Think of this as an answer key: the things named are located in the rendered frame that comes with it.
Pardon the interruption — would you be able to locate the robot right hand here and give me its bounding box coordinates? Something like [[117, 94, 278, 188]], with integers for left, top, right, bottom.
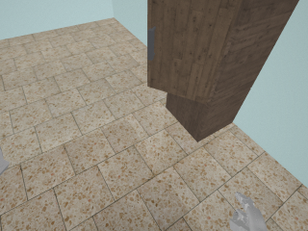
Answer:
[[229, 192, 268, 231]]

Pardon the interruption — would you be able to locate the robot left hand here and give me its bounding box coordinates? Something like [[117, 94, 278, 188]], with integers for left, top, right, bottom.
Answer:
[[0, 146, 10, 175]]

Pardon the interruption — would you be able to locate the cupboard door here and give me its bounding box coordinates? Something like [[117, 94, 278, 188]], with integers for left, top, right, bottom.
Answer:
[[147, 0, 243, 105]]

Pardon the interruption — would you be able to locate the handle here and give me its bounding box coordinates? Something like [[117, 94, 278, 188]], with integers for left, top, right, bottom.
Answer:
[[147, 26, 156, 61]]

